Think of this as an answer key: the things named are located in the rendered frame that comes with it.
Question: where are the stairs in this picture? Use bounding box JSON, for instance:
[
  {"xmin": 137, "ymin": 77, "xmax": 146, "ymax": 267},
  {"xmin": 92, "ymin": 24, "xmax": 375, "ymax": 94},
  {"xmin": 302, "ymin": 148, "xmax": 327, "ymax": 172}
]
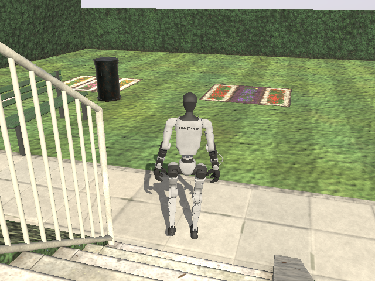
[{"xmin": 0, "ymin": 241, "xmax": 273, "ymax": 281}]

